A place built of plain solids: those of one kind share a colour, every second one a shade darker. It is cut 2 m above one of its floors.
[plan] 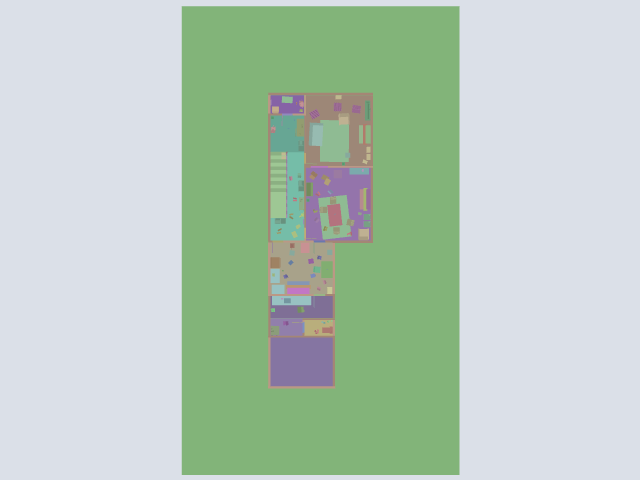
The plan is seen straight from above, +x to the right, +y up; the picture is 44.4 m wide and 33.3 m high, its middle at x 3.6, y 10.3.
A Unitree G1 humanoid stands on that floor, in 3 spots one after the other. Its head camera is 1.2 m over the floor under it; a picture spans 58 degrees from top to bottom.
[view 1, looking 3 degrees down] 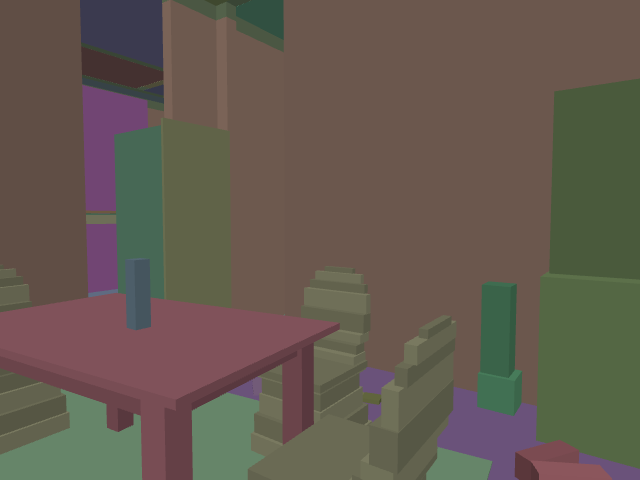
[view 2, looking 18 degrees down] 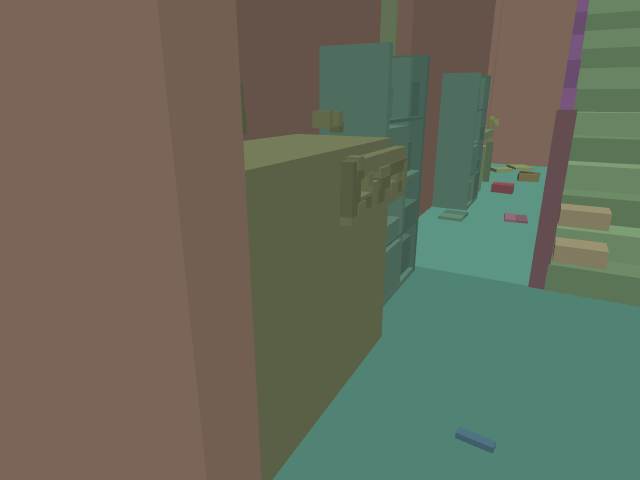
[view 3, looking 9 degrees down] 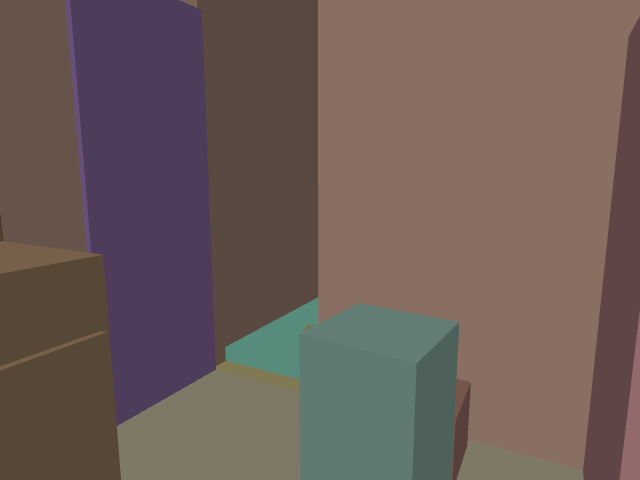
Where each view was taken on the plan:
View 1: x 5.62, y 13.72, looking -144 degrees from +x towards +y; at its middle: wall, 3.71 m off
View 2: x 1.32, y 19.43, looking -62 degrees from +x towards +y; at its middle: chest_drawers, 1.49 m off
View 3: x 2.08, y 8.22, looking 118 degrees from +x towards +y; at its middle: wall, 2.19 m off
